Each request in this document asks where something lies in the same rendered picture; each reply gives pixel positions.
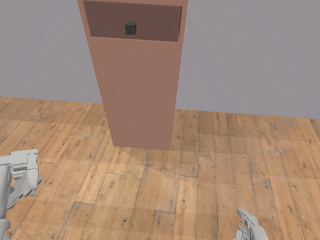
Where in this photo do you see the drawer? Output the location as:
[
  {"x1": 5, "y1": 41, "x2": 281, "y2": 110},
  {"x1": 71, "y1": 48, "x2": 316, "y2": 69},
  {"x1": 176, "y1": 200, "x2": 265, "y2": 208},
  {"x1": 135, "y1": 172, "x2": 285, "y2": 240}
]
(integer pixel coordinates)
[{"x1": 83, "y1": 0, "x2": 181, "y2": 42}]

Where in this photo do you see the handle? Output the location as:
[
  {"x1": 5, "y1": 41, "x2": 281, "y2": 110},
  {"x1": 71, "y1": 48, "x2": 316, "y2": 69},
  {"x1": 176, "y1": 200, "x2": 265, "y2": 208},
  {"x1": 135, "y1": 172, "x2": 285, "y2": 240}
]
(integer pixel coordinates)
[{"x1": 125, "y1": 21, "x2": 137, "y2": 35}]

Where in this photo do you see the right robot hand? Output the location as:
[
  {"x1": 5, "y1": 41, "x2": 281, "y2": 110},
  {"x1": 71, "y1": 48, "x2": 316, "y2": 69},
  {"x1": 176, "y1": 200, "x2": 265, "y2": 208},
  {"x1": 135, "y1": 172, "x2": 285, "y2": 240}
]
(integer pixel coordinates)
[{"x1": 233, "y1": 208, "x2": 269, "y2": 240}]

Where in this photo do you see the left robot hand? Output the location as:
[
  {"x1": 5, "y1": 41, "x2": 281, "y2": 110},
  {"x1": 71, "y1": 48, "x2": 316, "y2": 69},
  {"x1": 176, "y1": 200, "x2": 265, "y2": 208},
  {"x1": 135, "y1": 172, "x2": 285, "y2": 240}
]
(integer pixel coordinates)
[{"x1": 0, "y1": 149, "x2": 42, "y2": 219}]

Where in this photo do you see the robot left forearm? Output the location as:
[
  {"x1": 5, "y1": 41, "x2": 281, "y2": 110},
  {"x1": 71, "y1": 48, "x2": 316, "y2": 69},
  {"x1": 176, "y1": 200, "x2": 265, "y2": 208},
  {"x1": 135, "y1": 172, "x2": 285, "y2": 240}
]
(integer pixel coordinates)
[{"x1": 0, "y1": 218, "x2": 11, "y2": 240}]

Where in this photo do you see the cabinet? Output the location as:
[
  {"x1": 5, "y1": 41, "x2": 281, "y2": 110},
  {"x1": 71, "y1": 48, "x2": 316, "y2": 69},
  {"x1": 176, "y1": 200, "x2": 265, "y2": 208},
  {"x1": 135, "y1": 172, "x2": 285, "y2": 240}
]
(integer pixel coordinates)
[{"x1": 77, "y1": 0, "x2": 188, "y2": 151}]

